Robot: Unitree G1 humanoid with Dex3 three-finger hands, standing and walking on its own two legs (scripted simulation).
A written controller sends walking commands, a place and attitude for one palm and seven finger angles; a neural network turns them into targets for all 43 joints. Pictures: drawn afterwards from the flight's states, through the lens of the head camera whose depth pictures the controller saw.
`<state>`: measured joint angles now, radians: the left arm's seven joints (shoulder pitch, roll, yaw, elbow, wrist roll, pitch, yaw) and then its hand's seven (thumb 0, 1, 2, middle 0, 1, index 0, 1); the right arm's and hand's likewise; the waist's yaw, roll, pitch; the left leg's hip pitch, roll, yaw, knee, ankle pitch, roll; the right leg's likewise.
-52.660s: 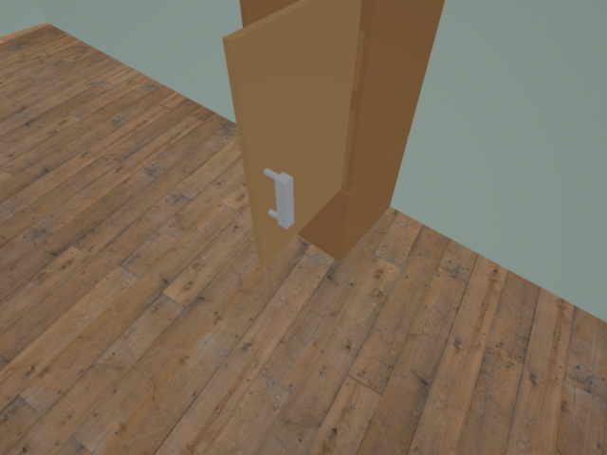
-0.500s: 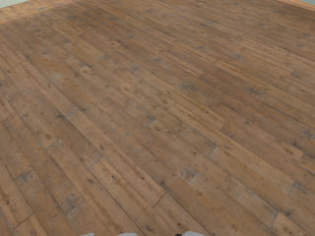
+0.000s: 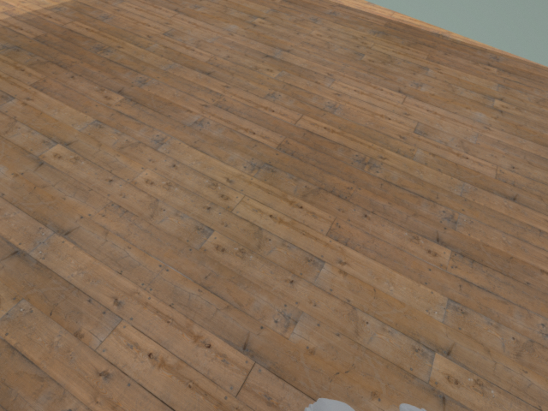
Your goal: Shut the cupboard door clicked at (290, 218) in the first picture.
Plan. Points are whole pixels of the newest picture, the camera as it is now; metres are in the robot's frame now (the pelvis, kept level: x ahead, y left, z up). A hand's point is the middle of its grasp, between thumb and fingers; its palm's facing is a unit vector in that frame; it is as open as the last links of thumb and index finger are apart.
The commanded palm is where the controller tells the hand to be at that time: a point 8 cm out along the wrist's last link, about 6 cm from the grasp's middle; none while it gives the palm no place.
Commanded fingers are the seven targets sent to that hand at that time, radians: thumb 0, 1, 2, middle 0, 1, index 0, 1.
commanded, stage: turn to face it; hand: left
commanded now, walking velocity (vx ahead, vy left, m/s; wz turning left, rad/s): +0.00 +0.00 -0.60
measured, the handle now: out of the picture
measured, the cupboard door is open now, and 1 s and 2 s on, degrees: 36 36 36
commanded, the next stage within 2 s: none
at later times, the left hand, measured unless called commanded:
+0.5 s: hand (199, 389) +0.17 +0.13 -0.16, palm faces -0.30 -0.92 -0.24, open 7.4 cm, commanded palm none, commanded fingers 0.00 0.90 0.90 -0.20 -0.30 -0.20 -0.30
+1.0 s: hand (235, 341) +0.25 +0.09 -0.17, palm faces -0.57 -0.78 -0.26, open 7.4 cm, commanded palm none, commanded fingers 0.00 0.90 0.90 -0.20 -0.30 -0.20 -0.30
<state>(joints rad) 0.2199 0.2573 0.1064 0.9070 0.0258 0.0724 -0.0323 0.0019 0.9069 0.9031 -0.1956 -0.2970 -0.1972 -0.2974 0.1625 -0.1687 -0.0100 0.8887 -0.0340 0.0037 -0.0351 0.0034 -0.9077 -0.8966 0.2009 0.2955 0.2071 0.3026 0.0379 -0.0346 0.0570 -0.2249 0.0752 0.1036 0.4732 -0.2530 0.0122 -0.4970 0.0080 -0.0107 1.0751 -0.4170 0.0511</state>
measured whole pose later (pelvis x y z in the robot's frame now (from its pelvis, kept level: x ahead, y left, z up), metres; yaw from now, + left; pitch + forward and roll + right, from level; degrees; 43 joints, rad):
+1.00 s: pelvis +0.04 -0.03 -0.02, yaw -37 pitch +0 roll +0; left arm 0.17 0.26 0.07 0.86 0.02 0.06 -0.05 0.00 0.91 0.90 -0.19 -0.30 -0.20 -0.30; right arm 0.24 -0.24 -0.04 0.90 -0.03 0.02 -0.01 0.00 -0.90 -0.90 0.20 0.30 0.21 0.30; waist 0.00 0.03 0.08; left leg -0.27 0.19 0.22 0.67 -0.37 -0.05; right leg -0.28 -0.02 -0.07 0.59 -0.29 -0.01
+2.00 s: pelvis +0.06 -0.06 +0.00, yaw -71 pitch +1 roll +1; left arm 0.19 0.22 0.05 0.89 0.03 0.05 -0.01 0.00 0.90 0.90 -0.20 -0.30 -0.20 -0.30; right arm 0.17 -0.26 -0.05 0.89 -0.02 0.05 -0.01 0.01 -0.91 -0.90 0.20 0.29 0.20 0.30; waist 0.00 0.00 0.08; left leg -0.46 0.07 0.03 0.94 -0.41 -0.09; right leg -0.25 0.02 0.05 0.49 -0.26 -0.02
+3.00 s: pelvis +0.08 -0.18 +0.00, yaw -89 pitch +0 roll -2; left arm 0.25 0.24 0.08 1.02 0.04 0.05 -0.05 0.00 0.91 0.90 -0.20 -0.30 -0.20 -0.30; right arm 0.34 -0.16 -0.01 0.99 -0.04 -0.05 -0.04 0.00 -0.91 -0.90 0.20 0.30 0.21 0.30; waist -0.02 -0.06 0.03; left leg -0.16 0.09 0.15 0.45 -0.29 0.00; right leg -0.49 -0.01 0.00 1.12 -0.28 -0.01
